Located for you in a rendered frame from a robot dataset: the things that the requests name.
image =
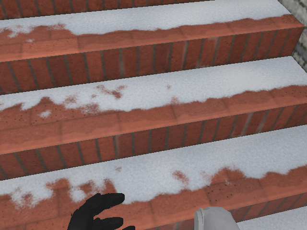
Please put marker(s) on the robot right thigh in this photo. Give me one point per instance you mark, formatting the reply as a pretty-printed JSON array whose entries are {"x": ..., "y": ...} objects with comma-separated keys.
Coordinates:
[{"x": 214, "y": 218}]

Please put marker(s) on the left robot hand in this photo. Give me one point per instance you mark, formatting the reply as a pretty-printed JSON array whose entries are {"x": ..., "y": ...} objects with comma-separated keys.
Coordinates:
[{"x": 83, "y": 218}]

